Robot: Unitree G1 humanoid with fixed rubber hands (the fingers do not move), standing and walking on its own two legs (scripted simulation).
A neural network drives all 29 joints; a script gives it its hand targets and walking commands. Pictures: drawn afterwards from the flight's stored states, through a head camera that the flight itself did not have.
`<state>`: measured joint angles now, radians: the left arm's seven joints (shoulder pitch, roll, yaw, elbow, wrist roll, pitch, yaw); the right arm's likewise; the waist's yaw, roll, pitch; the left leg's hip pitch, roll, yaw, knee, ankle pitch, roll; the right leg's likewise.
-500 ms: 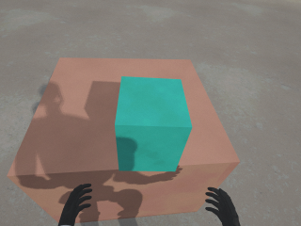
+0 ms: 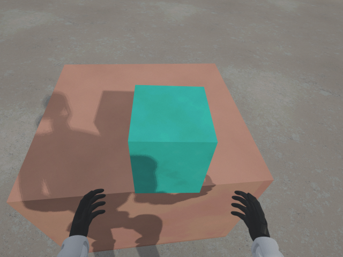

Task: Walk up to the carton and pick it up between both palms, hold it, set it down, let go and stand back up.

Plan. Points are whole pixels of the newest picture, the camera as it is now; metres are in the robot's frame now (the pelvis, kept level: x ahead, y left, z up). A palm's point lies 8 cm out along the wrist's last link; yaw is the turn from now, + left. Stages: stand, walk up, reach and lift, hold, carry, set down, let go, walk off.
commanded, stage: reach and lift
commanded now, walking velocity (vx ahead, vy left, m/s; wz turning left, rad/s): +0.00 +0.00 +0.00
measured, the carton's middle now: (168, 141) +0.44 +0.02 -0.01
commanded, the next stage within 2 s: none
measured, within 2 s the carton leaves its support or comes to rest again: neither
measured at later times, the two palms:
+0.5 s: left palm (84, 176) +0.30 +0.22 +0.01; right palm (252, 182) +0.30 -0.19 +0.02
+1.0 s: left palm (92, 127) +0.39 +0.21 +0.09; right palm (251, 131) +0.41 -0.19 +0.09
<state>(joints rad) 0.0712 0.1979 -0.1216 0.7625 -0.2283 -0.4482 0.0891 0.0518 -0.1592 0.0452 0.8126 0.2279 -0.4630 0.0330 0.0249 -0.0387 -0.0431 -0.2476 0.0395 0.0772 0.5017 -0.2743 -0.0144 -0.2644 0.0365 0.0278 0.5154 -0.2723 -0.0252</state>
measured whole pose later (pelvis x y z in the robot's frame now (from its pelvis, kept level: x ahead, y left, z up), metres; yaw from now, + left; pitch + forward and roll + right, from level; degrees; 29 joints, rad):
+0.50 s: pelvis +0.01 +0.00 +0.01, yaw +0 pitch +5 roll -1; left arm -0.17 0.20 -0.01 0.65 -0.19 -0.25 0.08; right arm -0.17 -0.21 0.09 0.71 0.29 -0.27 -0.03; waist 0.02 -0.03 -0.07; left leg -0.25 0.05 0.06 0.41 -0.23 -0.02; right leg -0.25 0.05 0.03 0.37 -0.20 -0.02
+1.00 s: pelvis -0.01 +0.00 +0.01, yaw +1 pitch +10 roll -1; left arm -0.66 0.22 0.06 0.79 -0.18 0.06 0.08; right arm -0.70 -0.28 0.01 0.93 0.31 0.01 -0.04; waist 0.02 -0.02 -0.11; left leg -0.36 0.04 0.03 0.34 -0.15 -0.02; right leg -0.33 0.05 0.00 0.28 -0.12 -0.03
